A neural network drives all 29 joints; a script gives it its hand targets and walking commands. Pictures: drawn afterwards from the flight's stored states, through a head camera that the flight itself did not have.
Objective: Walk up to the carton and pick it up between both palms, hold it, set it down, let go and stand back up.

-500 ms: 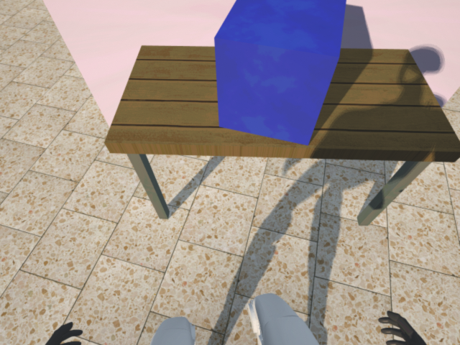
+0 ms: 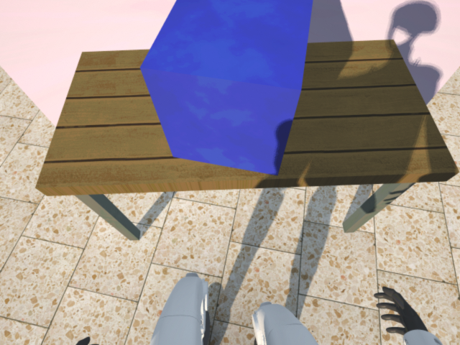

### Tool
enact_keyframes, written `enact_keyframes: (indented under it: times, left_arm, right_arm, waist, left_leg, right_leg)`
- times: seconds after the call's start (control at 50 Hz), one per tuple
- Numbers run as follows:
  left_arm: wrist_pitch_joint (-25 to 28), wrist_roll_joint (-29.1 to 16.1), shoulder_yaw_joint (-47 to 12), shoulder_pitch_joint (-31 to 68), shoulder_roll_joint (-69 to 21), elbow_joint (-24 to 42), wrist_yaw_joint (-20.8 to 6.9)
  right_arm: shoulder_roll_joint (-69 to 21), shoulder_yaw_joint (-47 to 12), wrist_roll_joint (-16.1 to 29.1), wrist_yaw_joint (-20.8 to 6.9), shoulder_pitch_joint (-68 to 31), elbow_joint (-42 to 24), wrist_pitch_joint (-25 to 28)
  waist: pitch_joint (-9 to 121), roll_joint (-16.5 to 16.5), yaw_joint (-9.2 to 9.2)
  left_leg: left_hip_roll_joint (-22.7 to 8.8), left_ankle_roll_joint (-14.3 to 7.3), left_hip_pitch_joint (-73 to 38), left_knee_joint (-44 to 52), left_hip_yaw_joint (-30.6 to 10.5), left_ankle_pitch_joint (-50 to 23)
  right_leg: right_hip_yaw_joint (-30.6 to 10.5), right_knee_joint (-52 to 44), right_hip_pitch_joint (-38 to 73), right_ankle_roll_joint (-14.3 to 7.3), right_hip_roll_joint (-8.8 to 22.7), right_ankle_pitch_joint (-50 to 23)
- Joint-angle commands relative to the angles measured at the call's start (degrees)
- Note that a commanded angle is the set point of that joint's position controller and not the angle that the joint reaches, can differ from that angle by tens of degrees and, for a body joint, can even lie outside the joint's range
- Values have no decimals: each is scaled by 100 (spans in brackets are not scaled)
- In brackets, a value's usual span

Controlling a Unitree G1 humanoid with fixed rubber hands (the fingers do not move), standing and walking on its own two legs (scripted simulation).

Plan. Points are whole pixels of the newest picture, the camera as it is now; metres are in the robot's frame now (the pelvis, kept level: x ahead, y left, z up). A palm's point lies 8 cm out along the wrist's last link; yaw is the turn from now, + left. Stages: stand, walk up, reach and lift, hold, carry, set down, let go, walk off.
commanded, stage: walk up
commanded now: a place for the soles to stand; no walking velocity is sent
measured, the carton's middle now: (236, 80) +0.64 +0.00 +0.01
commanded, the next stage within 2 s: none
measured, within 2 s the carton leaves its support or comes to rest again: neither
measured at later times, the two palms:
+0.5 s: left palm out of the picture +0.09 +0.30 -0.09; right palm out of the picture +0.11 -0.31 -0.12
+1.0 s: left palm out of the picture +0.02 +0.33 -0.10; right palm out of the picture -0.02 -0.29 -0.09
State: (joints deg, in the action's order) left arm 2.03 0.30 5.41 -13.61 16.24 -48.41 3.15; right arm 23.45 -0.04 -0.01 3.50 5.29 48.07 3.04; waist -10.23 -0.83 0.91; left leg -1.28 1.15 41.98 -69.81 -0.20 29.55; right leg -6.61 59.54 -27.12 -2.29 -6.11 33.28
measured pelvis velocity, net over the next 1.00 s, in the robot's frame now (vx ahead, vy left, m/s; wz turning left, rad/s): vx -0.10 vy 0.02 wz -0.05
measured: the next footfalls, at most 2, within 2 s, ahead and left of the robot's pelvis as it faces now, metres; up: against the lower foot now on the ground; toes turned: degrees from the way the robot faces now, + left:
left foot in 0.08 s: +0.14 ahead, +0.14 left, +0.00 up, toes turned +1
right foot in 0.40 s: +0.06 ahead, -0.12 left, +0.00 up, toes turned +7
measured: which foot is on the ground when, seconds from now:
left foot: up 0.00-0.06, down 0.08-0.42, up 0.44-0.74, down 0.76-1.00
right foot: down 0.00-0.10, up 0.12-0.38, down 0.40-0.82, up 0.84-1.00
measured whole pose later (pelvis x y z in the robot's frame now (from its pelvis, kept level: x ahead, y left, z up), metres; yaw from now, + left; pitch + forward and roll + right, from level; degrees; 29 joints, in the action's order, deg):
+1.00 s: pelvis -0.10 +0.02 +0.00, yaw -3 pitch -9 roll -1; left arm -0.3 0.3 4.2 -8.1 23.0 -50.5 0.7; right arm 21.7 0.0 0.0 1.8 11.0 48.1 -0.6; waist -12.0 0.1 0.5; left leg 0.9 -2.7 20.4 -58.6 0.3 29.5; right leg -8.4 58.4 -25.1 -0.8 -4.4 29.0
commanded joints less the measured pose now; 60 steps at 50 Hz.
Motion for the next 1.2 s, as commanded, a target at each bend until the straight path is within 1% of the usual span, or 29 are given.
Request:
enact_keyframes:
  times: [0.0, 0.02, 0.04, 0.06, 0.08, 0.14, 0.16, 0.24, 0.28, 0.34, 0.36, 0.38, 0.4, 0.42, 0.44, 0.54, 0.56, 0.62, 0.7, 0.74, 0.76, 0.78, 0.82, 0.86, 0.92, 1.0, 1.08, 1.14, 1.18]
  left_arm:
    - [70, -105, 368, -79, 1895, 430, 155]
    - [70, -157, 319, 376, 1767, 603, 110]
    - [82, -271, 242, 380, 1562, 583, 64]
    - [79, -310, 182, 363, 1295, 667, 55]
    - [16, -226, 151, -31, 1241, 602, 59]
    - [-120, -99, 142, 56, 1600, 368, 91]
    - [-182, -86, 190, 58, 1670, 423, 44]
    - [-292, -95, 258, 188, 1726, 416, -106]
    - [-213, -120, 230, 318, 1544, 475, -121]
    - [-111, -114, 186, -94, 1531, 241, -158]
    - [-43, -102, 179, -397, 1606, 54, -138]
    - [-29, 5, 246, -550, 1929, 5, -112]
    - [-34, 46, 314, -450, 2381, -4, -99]
    - [-10, 88, 355, -248, 2566, 181, -107]
    - [-55, 93, 439, -31, 2801, 332, -53]
    - [-96, 38, 385, 494, 2282, 355, -32]
    - [-68, 45, 319, 419, 2308, 410, -54]
    - [-3, 53, 393, 502, 2271, 413, -34]
    - [-3, 52, 343, 997, 2223, 476, -127]
    - [-41, 76, 206, 1329, 1957, 511, -168]
    - [-73, 79, 102, 1373, 1599, 355, -186]
    - [-90, 61, 137, 1151, 1617, 331, -147]
    - [-73, 23, 216, 1101, 1995, 294, -85]
    - [-58, 4, 234, 806, 2070, 38, -162]
    - [-78, 28, 238, 724, 1960, -88, -236]
    - [21, -8, 168, 568, 1896, -179, -194]
    - [263, 21, 50, 208, 1881, -228, -171]
    - [357, 45, 195, 79, 2525, -250, -131]
    - [333, 30, 112, 668, 2462, -156, -159]
  right_arm:
    - [922, 491, -80, 15, 138, -231, 73]
    - [872, 457, -76, 26, 754, -33, 167]
    - [1374, 703, -118, 31, 1491, 141, 206]
    - [1657, 793, -36, 58, 1791, 199, 190]
    - [1606, 821, -26, 73, 1551, 47, 86]
    - [1422, 685, -37, 196, 577, -248, -15]
    - [1476, 682, -37, 226, 418, -313, -41]
    - [1562, 615, -66, 139, 315, -276, -74]
    - [1557, 612, -181, 61, 169, -368, -115]
    - [1598, 629, -106, 27, -84, -386, -165]
    - [1493, 610, -86, -20, -277, -408, -240]
    - [1304, 563, -28, -30, -364, -486, -298]
    - [1062, 553, 20, -33, -572, -640, -340]
    - [1115, 557, -48, -29, -591, -675, -386]
    - [1209, 600, 28, 27, -595, -569, -388]
    - [1316, 682, 16, -27, 32, -259, -476]
    - [1303, 676, 31, -36, -117, -345, -469]
    - [1360, 713, -58, -108, -23, -147, -466]
    - [1288, 701, -141, -185, 210, 38, -339]
    - [1130, 717, -191, -255, 603, 127, -242]
    - [1144, 697, -230, -270, 671, 263, -158]
    - [1424, 738, -265, -253, 784, 263, -94]
    - [1885, 819, -202, -208, -57, -76, -30]
    - [1689, 799, -250, -172, -390, -129, 14]
    - [1484, 765, -244, -199, 231, -14, 65]
    - [1441, 710, -308, -242, 51, -150, 26]
    - [1406, 652, -181, -311, -13, -289, -7]
    - [1152, 534, -101, -295, -46, -224, -93]
    - [1169, 567, -105, -276, 227, -46, -125]
  waist:
    - [1721, 729, -61]
    - [2008, 475, -415]
    - [2626, -347, -784]
    - [2926, -1464, -956]
    - [3288, -1365, -665]
    - [1978, -717, -436]
    - [1878, -788, -302]
    - [843, -571, -276]
    - [1019, -1204, -276]
    - [1578, -1161, 72]
    - [1993, -489, 218]
    - [2205, 111, 236]
    - [2208, 1154, 309]
    - [2162, 1152, 339]
    - [2056, 993, 451]
    - [1095, 797, 68]
    - [1054, 1339, 195]
    - [1018, 875, 122]
    - [816, 818, -128]
    - [729, 1047, -373]
    - [643, 342, -444]
    - [796, -441, -428]
    - [496, -745, -350]
    - [1, -247, -220]
    - [242, -736, -326]
    - [554, -930, -212]
    - [1475, -822, -73]
    - [1821, 366, 2]
    - [1130, 704, -229]
  left_leg:
    - [-124, -532, -925, 2196, -110, -1228]
    - [20, -671, -2543, 3498, -49, -2535]
    - [-538, -998, -4283, 3451, -860, -4653]
    - [-1366, -1508, -5456, 3291, -1985, -6135]
    - [-1982, -1837, -6070, 3245, -2920, -6744]
    - [-2337, -2161, -4629, 3330, -2811, -6272]
    - [-2267, -2116, -3727, 3558, -2585, -5019]
    - [-1928, -1788, -2110, 3580, -1971, -4676]
    - [-1692, -1723, -2179, 3386, -1465, -4851]
    - [-1434, -1218, -2927, 2757, -1213, -5128]
    - [-1057, -856, -2938, 2120, -785, -4541]
    - [-774, -565, -2091, 1462, -631, -3719]
    - [-108, -281, -567, 605, -131, -1256]
    - [473, -284, -61, 184, -686, 909]
    - [453, -278, -274, -355, -972, 986]
    - [405, -136, -562, 20, -940, 232]
    - [498, -183, -731, -119, -818, 311]
    - [336, -160, -1044, 341, -912, 279]
    - [186, -302, -2410, 870, -453, 225]
    - [67, -469, -3640, 2722, -411, 63]
    - [-339, -623, -3792, 3896, -1057, 660]
    - [-1161, -1088, -3403, 4830, -2757, 1364]
    - [-2198, -1458, -2246, 5598, -4153, 1459]
    - [-1748, -1142, -1715, 5522, -3510, 1763]
    - [-1289, -661, -2194, 5248, -3092, 1194]
    - [-1528, -1055, -2517, 4896, -3165, 784]
    - [-1258, -1037, -2630, 3777, -2101, -1019]
    - [-31, -256, -1692, 1784, -547, -926]
    - [71, -278, -2004, 2032, -444, 80]
  right_leg:
    - [-1822, -1233, 1952, -500, 1351, -6186]
    - [-990, -496, 1107, -416, 954, -6075]
    - [-633, 1059, 114, -7, 496, -4942]
    - [-104, 2587, -1108, 257, -247, -1610]
    - [23, 2721, -1532, 171, -408, 705]
    - [-537, 3168, -1704, 281, 113, 399]
    - [-564, 2823, -1227, 268, 255, 272]
    - [-213, 1362, -101, 91, 307, 292]
    - [60, 561, 62, 86, 394, 323]
    - [361, -1724, 640, 20, 681, -604]
    - [369, -2767, 1208, 152, 618, -1983]
    - [-688, -2814, 2029, 18, 1073, -3293]
    - [-2224, -2582, 2811, -320, 1725, -4681]
    - [-3631, -2790, 2536, -949, 2380, -5186]
    - [-3970, -3101, 2101, -1193, 2677, -4766]
    - [-2761, -2883, 1578, -473, 1905, -4198]
    - [-2803, -3046, 1408, -623, 1972, -4045]
    - [-3611, -3462, 1129, -695, 2129, -2053]
    - [-3075, -3488, -342, -1197, 2014, -711]
    - [-2301, -3327, -1193, -732, 1446, 630]
    - [-1538, -2490, -1382, -367, 975, 671]
    - [-716, -732, -1097, -133, 277, 113]
    - [-466, 178, -837, 23, 172, 247]
    - [-434, 220, -563, 1, 415, -133]
    - [-223, -10, -468, 4, 465, -480]
    - [-3, -431, -388, 29, 633, -242]
    - [76, -1963, 705, -8, 808, -1423]
    - [-2220, -3159, 1489, -807, 1846, -1552]
    - [-2852, -3216, 551, -1150, 2000, -1211]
